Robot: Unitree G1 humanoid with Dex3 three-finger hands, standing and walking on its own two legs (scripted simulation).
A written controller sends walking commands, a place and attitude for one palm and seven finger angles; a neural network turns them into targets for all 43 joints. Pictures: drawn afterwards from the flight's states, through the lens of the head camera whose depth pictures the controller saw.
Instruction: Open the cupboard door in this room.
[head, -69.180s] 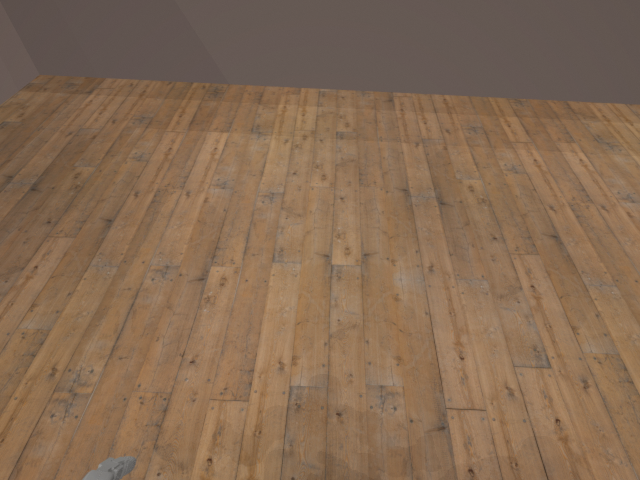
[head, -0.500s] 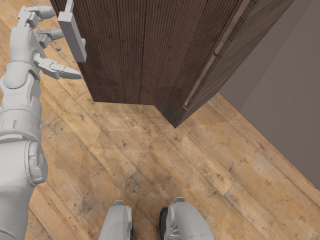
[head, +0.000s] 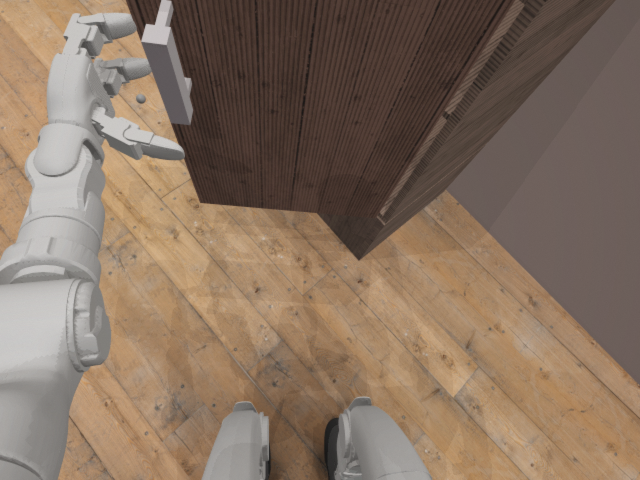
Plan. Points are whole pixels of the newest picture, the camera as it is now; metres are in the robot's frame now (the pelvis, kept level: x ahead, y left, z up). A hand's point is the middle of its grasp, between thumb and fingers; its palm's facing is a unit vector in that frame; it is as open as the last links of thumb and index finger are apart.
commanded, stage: move the hooked fingers beside the handle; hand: left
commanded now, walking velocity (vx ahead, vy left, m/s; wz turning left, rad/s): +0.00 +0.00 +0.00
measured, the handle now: (174, 66) +0.58 +0.15 +0.06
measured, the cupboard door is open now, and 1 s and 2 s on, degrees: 47 48 48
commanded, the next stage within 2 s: none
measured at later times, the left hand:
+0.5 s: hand (134, 93) +0.54 +0.19 +0.05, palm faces -0.05 -1.00 -0.01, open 14.7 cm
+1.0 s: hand (129, 94) +0.54 +0.20 +0.05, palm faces -0.07 -1.00 -0.01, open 14.4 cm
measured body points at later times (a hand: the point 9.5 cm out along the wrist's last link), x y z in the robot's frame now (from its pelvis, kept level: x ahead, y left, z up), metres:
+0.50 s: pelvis +0.00 +0.00 -0.01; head +0.17 +0.04 +0.41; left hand +0.54 +0.25 +0.06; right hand -0.03 -0.26 -0.11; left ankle -0.01 +0.08 -0.65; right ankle +0.00 -0.13 -0.65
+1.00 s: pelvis +0.00 +0.00 +0.00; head +0.17 +0.03 +0.41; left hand +0.54 +0.25 +0.06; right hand -0.03 -0.26 -0.11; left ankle -0.01 +0.08 -0.65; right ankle +0.00 -0.13 -0.65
